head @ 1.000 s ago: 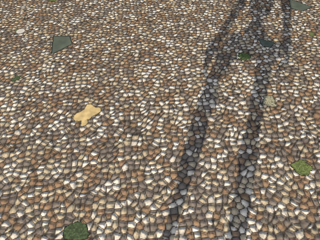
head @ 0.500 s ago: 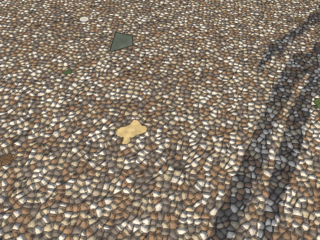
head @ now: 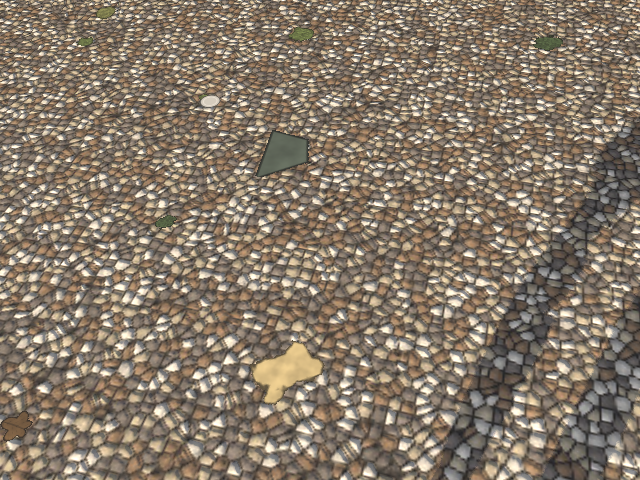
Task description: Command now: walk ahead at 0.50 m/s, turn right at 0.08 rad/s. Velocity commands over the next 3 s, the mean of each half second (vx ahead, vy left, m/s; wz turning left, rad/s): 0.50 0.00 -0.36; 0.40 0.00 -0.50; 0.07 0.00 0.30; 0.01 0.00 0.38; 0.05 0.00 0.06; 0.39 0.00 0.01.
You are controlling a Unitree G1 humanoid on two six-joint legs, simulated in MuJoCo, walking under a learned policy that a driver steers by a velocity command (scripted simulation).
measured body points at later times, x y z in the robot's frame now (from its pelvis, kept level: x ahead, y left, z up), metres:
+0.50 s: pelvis +0.25 +0.04 +0.00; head +0.28 +0.05 +0.45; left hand +0.38 +0.29 -0.14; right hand +0.28 -0.25 -0.11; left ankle +0.28 +0.12 -0.75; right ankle +0.21 -0.09 -0.66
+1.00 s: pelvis +0.45 -0.09 -0.01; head +0.48 -0.13 +0.44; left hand +0.69 +0.07 -0.13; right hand +0.38 -0.35 -0.15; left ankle +0.48 +0.07 -0.66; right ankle +0.47 -0.15 -0.75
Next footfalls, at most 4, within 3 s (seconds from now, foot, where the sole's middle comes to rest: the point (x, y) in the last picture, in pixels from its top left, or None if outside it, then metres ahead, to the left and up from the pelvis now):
0.30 left None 0.32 0.12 -0.78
0.82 right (438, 475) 0.51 -0.17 -0.78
1.42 left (360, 441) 0.58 -0.02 -0.78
1.92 right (455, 452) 0.55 -0.21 -0.78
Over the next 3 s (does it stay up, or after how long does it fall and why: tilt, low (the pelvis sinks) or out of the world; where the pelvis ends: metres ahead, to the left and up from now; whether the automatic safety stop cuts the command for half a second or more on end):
stays up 0.69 -0.15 -0.01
